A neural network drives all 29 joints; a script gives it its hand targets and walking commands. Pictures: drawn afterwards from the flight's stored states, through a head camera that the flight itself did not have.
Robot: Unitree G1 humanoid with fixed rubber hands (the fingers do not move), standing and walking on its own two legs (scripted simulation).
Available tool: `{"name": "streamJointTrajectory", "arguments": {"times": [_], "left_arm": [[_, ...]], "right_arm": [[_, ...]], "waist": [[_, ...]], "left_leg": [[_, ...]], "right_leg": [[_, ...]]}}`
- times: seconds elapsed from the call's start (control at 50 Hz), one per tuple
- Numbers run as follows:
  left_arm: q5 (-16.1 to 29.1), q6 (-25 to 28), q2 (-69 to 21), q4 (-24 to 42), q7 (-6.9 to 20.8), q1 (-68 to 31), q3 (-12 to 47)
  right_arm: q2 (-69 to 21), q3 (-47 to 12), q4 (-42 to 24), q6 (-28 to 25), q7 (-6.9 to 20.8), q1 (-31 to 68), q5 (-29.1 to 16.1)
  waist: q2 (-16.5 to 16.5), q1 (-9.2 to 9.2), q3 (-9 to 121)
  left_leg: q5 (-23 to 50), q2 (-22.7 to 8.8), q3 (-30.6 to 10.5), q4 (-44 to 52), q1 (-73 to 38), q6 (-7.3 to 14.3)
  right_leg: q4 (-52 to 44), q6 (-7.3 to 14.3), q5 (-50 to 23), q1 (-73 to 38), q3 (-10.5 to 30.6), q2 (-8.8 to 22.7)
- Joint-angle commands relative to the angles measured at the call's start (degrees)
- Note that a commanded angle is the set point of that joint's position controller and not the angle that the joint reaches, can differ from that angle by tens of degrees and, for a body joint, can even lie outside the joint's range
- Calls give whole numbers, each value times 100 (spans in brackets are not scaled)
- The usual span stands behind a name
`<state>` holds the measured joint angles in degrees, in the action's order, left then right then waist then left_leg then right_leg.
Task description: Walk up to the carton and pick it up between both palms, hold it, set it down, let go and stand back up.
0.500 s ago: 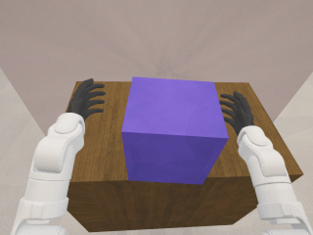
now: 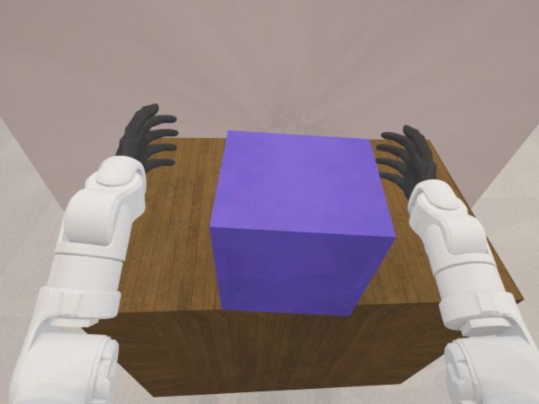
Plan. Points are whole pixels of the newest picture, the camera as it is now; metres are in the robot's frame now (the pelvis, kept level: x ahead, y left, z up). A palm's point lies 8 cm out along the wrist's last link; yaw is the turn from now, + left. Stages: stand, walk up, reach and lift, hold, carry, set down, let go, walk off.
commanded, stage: reach and lift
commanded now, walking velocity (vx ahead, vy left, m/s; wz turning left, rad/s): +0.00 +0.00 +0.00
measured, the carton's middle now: (292, 228) +0.39 -0.03 +0.02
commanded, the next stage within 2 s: none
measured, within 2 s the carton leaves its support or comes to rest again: neither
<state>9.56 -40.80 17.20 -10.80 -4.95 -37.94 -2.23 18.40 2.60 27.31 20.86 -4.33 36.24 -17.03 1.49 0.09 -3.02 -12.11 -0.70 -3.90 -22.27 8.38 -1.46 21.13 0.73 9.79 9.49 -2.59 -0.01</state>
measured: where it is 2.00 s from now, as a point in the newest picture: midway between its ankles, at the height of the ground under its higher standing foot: outside the picture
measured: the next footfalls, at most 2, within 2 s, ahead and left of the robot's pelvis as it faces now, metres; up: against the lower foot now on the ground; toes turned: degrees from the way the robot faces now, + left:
none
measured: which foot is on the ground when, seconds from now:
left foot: down 0.00-1.00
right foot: down 0.00-1.00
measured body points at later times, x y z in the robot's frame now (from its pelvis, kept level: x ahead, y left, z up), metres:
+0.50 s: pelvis +0.00 +0.00 +0.00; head +0.03 +0.01 +0.45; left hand +0.40 +0.19 +0.08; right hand +0.40 -0.23 +0.08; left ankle +0.00 +0.14 -0.75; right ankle +0.02 -0.11 -0.75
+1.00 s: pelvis +0.01 +0.00 +0.00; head +0.04 +0.01 +0.45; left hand +0.41 +0.16 +0.07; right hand +0.40 -0.23 +0.08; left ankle +0.00 +0.14 -0.75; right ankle +0.02 -0.11 -0.75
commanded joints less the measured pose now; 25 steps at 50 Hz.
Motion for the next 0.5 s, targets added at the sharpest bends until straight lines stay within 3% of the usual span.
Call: {"name": "streamJointTrajectory", "arguments": {"times": [0.0,0.08,0.26,0.48], "left_arm": [[162,686,668,-140,44,-2254,-591],[231,1194,546,-350,80,-2207,-448],[147,2477,201,-1245,162,-1890,-212],[37,4101,-93,-2179,117,-1894,-82]], "right_arm": [[1380,788,78,-428,48,2232,-251],[1172,681,140,-732,111,2182,-180],[748,558,1030,-1479,246,1737,198],[643,320,1617,-2644,407,1836,257]], "waist": [[-281,-527,2693],[-265,-483,2837],[-402,-453,2797],[-520,-244,3425]], "left_leg": [[1611,123,290,214,-133,-80],[1670,143,307,173,-198,-62],[1497,147,304,160,-198,-111],[1886,166,333,-66,-99,-201]], "right_leg": [[-114,-141,-2020,-1024,141,-326],[-141,-130,-1885,-906,131,-336],[-236,-104,-1318,-409,101,-316],[-144,-73,-1479,-143,127,-307]]}}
